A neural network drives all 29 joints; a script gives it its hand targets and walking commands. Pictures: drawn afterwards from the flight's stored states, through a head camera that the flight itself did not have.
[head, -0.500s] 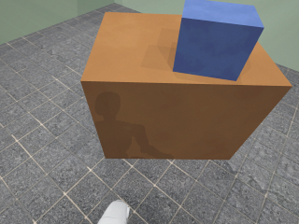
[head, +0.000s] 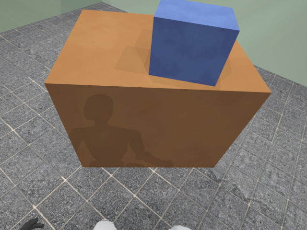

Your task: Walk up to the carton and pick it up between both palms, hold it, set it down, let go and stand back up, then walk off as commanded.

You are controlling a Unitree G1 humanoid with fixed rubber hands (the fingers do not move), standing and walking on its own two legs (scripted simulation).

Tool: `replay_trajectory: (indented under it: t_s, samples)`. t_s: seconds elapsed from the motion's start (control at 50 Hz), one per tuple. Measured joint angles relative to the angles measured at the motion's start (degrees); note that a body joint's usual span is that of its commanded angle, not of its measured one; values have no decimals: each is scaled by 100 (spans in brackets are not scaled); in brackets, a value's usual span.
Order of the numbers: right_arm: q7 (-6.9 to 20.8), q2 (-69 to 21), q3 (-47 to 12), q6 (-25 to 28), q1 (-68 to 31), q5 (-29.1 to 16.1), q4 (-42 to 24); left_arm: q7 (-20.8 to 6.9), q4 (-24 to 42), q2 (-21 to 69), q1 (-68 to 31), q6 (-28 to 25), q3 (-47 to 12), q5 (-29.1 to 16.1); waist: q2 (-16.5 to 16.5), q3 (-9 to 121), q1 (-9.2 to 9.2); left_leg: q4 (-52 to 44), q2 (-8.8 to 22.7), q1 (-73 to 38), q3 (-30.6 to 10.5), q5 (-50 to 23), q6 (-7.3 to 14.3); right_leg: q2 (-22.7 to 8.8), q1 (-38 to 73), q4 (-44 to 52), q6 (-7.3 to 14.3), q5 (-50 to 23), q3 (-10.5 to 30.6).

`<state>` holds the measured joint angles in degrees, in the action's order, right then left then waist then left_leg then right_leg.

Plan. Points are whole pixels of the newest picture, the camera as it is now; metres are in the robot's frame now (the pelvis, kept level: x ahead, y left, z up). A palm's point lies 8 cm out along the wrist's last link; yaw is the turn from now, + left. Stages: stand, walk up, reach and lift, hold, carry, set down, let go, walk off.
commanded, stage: walk up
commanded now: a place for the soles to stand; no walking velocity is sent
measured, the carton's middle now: (189, 42) +0.78 -0.10 +0.11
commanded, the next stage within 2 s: none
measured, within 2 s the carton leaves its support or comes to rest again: neither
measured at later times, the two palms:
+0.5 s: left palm out of the picture +0.07 +0.34 -0.08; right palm out of the picture +0.10 -0.32 -0.07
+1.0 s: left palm out of the picture +0.06 +0.37 -0.08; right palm out of the picture +0.12 -0.29 -0.07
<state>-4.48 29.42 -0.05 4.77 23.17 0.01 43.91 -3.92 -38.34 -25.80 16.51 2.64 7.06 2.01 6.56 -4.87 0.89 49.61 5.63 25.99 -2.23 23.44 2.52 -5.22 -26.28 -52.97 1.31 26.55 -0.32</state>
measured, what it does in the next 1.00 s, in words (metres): steps on the spot: left foot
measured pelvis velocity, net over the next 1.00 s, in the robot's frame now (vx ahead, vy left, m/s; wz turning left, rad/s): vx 0.02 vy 0.03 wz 0.09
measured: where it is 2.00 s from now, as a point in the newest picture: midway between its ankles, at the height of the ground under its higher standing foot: outside the picture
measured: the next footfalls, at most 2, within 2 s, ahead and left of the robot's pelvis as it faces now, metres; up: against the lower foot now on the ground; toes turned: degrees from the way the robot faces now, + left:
left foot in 0.36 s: +0.10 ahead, +0.17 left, +0.00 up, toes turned +1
right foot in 1.50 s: +0.19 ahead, -0.17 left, +0.00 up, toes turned +1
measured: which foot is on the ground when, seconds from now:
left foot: down 0.00-0.00, up 0.02-0.34, down 0.36-1.00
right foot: down 0.00-1.00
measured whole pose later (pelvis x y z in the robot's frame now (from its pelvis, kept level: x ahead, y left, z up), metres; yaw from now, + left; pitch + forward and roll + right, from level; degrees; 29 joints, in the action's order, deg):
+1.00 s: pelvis +0.02 +0.03 +0.01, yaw +5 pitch -2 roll +0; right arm -0.7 25.5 -0.1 3.3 19.7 0.0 43.8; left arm -0.8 -46.8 -25.1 13.8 -0.8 5.6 1.7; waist 1.5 -5.0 2.3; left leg 48.4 -0.9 25.2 -4.2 21.3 -0.9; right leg -5.5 -21.9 -49.5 0.1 25.6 -3.4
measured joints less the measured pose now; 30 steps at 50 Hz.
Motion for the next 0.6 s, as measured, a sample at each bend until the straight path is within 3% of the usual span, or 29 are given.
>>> replay_trajectory:
  t_s: [0.04,0.1,0.22,0.3,0.36,0.42,0.48,0.54,0.6]
  samples:
    - [0,-8,-3,-152,-101,0,2,62,-179,45,46,-83,-41,1,-174,-42,44,947,-167,391,-286,499,11,68,-85,-256,-114,-4,-145]
    - [85,-73,-4,-176,-197,0,-9,135,-505,73,118,-100,-99,1,-363,-30,118,1550,-428,713,-308,159,9,68,104,-35,-119,-132,-264]
    - [251,-59,-2,-177,-208,-1,-10,287,-728,75,153,-280,-102,1,-726,-28,193,1482,-436,785,-317,-282,9,63,383,368,-82,-263,-333]
    - [322,-100,-3,-182,-205,-1,-12,291,-730,76,126,-348,-103,1,-836,-23,190,813,-436,466,-314,-215,9,50,385,379,-82,-232,-348]
    - [328,-146,-1,-176,-202,-1,-14,290,-731,77,85,-348,-104,0,-834,-17,179,4,-435,-60,-200,-410,9,42,382,299,-100,-164,-356]
    - [304,-270,-3,-152,-214,-1,-12,295,-731,76,-24,-325,-117,-18,-645,-40,143,-160,-522,-213,-179,-98,-318,-56,357,118,-121,-45,-317]
    - [331,-328,-1,-130,-221,-1,-10,310,-730,74,-110,-322,-124,-25,-522,-38,144,-161,-519,-170,-218,-182,-338,63,363,168,-115,145,-311]
    - [331,-327,-1,-195,-259,-1,-8,311,-752,74,-116,-329,-125,-25,-431,-34,145,-155,-518,-137,-250,-207,-338,100,367,269,-114,-162,-309]
    - [318,-303,0,-228,-270,-1,-10,311,-790,75,-113,-339,-125,-25,-371,-17,144,-83,-540,-108,-203,118,-313,37,371,270,-114,-109,-307]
